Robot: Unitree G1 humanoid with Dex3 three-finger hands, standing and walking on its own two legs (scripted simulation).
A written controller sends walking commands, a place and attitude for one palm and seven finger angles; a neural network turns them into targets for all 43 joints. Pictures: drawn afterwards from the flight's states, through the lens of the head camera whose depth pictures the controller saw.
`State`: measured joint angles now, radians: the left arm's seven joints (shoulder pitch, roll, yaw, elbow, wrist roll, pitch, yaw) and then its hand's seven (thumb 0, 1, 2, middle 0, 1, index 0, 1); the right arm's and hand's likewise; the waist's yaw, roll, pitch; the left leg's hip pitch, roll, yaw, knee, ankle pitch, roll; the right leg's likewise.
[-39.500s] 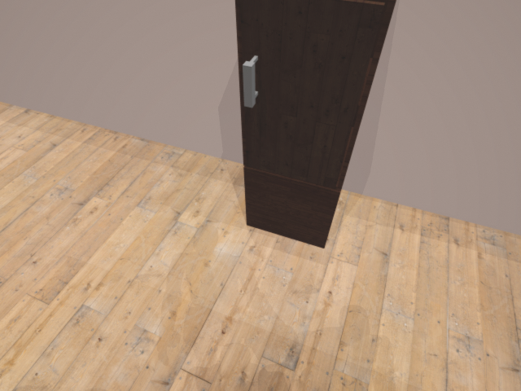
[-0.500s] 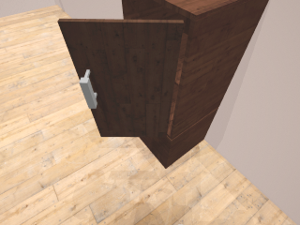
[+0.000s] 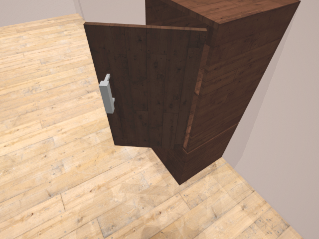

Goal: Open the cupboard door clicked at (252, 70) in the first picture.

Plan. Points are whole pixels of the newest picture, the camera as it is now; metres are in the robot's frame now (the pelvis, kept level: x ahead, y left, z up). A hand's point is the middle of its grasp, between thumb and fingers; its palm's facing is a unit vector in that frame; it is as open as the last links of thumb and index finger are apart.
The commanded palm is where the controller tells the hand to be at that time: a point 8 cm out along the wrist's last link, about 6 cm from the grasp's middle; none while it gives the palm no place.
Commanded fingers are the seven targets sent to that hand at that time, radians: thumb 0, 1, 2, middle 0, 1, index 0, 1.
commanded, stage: come to a stop and stand still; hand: left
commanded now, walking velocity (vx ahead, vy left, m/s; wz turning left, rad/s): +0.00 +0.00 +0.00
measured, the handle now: (108, 93) +0.56 +0.23 +0.03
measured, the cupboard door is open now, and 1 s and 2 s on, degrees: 53 53 53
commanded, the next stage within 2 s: look again from close up in 0.22 s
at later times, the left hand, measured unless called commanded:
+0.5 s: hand out of the picture -0.01 +0.17 -0.17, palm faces +0.03 -0.98 -0.21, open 7.4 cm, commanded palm none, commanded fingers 0.00 0.90 0.90 -0.20 -0.30 -0.20 -0.30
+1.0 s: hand out of the picture +0.04 +0.18 -0.15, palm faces +0.12 -0.97 -0.22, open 7.3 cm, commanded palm +0.10 +0.22 -0.06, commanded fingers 0.00 0.81 0.86 -0.21 -0.36 -0.21 -0.36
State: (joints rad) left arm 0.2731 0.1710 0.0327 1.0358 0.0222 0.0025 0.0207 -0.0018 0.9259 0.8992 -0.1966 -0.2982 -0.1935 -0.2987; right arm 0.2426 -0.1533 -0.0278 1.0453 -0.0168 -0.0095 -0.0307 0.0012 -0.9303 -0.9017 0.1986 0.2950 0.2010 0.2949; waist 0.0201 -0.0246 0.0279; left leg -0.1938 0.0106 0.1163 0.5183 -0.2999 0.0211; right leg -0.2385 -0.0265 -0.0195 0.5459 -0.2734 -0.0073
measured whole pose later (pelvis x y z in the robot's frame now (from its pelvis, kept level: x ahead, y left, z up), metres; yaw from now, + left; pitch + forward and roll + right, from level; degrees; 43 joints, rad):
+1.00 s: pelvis +0.00 +0.00 +0.00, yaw +0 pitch -1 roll +1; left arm 0.38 0.16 0.02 0.77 -0.05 0.08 0.06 0.03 0.94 0.90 -0.20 -0.30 -0.20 -0.30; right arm 0.31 -0.16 0.01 1.04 0.02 -0.07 -0.04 0.00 -0.91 -0.90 0.20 0.30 0.20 0.29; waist 0.00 0.00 0.05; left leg -0.18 0.02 0.11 0.48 -0.28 0.01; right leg -0.22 -0.01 -0.03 0.51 -0.26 -0.01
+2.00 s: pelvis -0.03 +0.00 -0.05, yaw +3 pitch +10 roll -2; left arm 0.22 0.33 0.31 0.18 -0.35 -0.36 -0.43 0.00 -0.14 0.46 -0.27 -0.97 -0.27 -0.97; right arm 0.30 -0.30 0.00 0.58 0.05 -0.25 -0.07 0.01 -0.90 -0.90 0.20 0.30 0.20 0.30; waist -0.01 0.01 -0.08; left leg -0.71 0.03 0.02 0.99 -0.45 0.02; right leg -0.69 -0.03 -0.09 0.95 -0.42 -0.02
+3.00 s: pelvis -0.02 +0.00 -0.03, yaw +3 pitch +7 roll -2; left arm -0.06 0.43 0.44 0.43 -0.36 -0.25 -0.55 -0.01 -0.50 0.30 -0.30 -1.20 -0.30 -1.20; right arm 0.30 -0.28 0.05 0.55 0.05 -0.19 -0.08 0.01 -0.90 -0.90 0.20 0.30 0.20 0.30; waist 0.00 0.02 -0.06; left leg -0.58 0.04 0.03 0.85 -0.40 0.02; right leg -0.56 -0.01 -0.08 0.80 -0.37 -0.01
